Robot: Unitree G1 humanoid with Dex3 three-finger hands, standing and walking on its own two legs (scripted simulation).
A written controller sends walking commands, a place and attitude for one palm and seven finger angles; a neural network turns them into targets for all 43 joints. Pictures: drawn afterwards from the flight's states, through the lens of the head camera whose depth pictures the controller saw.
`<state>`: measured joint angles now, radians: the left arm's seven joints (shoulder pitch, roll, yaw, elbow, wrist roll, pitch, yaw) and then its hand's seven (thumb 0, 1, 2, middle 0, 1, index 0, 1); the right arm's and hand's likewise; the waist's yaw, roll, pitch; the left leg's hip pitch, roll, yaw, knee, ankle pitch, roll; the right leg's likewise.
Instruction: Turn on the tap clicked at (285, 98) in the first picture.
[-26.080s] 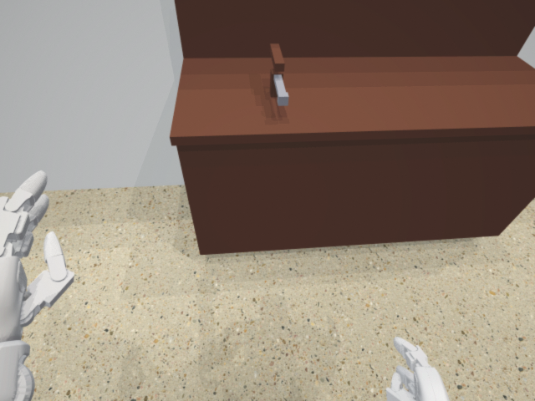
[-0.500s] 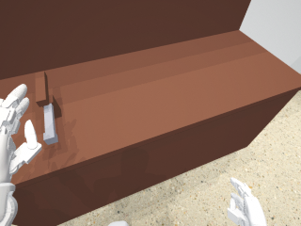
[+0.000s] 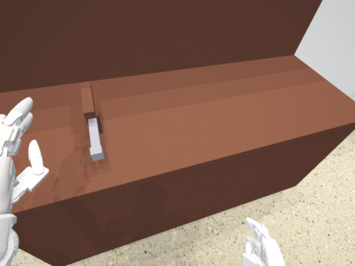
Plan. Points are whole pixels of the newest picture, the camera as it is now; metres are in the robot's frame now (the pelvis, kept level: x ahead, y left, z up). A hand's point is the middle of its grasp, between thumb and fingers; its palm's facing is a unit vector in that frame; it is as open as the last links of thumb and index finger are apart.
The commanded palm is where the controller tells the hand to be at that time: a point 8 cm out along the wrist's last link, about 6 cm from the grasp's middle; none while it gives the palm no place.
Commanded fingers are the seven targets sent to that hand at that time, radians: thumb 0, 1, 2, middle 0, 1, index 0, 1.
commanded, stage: come to a stop and stand still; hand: left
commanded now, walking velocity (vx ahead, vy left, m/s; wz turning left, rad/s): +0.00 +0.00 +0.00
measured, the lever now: (97, 153) +0.37 +0.24 +0.01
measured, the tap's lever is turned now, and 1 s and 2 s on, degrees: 0 0 0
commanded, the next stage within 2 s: look again from close up in 1.34 s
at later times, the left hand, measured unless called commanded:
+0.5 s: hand (50, 180) +0.20 +0.23 +0.17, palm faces +0.45 -0.83 -0.34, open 7.4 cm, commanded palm +0.15 +0.26 +0.18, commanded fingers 0.00 0.90 0.90 -0.20 -0.30 -0.20 -0.30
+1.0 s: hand (69, 149) +0.27 +0.23 +0.16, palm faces +0.42 -0.83 -0.36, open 7.4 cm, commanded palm +0.21 +0.26 +0.18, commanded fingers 0.00 0.90 0.90 -0.20 -0.30 -0.20 -0.30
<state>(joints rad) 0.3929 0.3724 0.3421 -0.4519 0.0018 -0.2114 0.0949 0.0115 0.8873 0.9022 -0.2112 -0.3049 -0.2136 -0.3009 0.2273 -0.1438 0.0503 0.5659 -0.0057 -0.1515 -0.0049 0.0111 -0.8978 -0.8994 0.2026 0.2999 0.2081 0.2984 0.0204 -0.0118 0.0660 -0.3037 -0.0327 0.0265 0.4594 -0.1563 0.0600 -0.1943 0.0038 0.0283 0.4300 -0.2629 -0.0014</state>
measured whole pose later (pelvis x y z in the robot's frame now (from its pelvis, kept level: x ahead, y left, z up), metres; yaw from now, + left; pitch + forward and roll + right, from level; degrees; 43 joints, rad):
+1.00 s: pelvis +0.06 -0.03 +0.00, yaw +2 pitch -1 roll -1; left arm 0.41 0.36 0.35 -0.45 -0.03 -0.20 0.11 0.01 0.89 0.90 -0.21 -0.30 -0.21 -0.30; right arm 0.21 -0.19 0.02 0.60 0.01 -0.14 -0.03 0.01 -0.90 -0.90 0.20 0.30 0.21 0.30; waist 0.02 -0.02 0.04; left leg -0.27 0.00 0.03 0.47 -0.19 0.04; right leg -0.14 0.03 0.03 0.41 -0.26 0.00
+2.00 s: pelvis +0.05 -0.03 +0.00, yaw +2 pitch -1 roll -2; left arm 0.44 0.36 0.33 -0.47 -0.04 -0.17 0.12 0.01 0.89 0.90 -0.21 -0.30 -0.21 -0.30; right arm 0.22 -0.19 0.02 0.58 0.01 -0.11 -0.05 0.01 -0.90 -0.90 0.20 0.30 0.20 0.30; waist 0.02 -0.01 0.04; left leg -0.27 0.00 0.03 0.44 -0.16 0.04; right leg -0.13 0.03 0.02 0.38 -0.23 0.01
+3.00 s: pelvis +0.05 -0.01 +0.00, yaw +2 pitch +0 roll -2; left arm 0.41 0.39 0.36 -0.47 -0.04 -0.22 0.09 0.01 0.89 0.90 -0.21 -0.30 -0.21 -0.30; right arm 0.20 -0.18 0.04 0.57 0.00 -0.13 -0.03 0.01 -0.90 -0.90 0.20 0.30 0.21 0.30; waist 0.03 -0.04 0.04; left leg -0.28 -0.02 0.05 0.44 -0.17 0.07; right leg -0.14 0.01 0.04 0.37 -0.23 0.03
